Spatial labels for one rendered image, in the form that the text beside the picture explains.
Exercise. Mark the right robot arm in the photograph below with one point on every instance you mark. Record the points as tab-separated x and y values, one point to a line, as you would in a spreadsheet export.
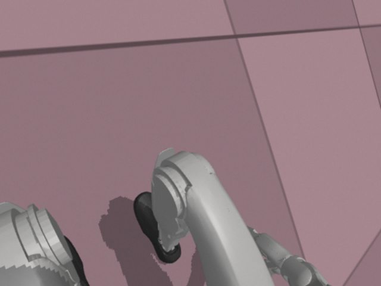
297	272

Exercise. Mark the right robot foot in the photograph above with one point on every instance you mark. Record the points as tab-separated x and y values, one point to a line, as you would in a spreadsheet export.
144	214

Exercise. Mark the right robot hand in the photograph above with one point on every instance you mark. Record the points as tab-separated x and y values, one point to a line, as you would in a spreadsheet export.
272	250

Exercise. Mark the left robot foot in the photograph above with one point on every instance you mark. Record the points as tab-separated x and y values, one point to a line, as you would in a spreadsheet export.
77	263

